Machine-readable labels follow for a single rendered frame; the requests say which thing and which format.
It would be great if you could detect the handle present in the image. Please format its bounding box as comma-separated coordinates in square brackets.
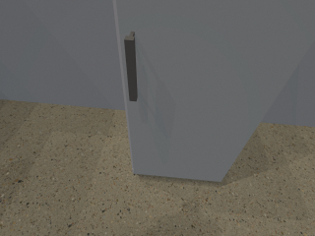
[124, 31, 138, 101]

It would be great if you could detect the fridge door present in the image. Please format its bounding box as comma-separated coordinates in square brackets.
[116, 0, 315, 182]

